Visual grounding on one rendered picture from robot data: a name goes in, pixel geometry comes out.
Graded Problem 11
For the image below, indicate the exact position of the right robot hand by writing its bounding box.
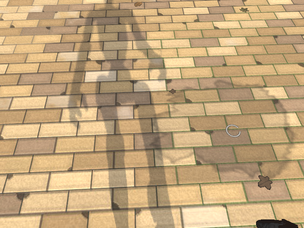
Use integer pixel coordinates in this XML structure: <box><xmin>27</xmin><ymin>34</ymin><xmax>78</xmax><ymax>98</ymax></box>
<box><xmin>256</xmin><ymin>218</ymin><xmax>298</xmax><ymax>228</ymax></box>

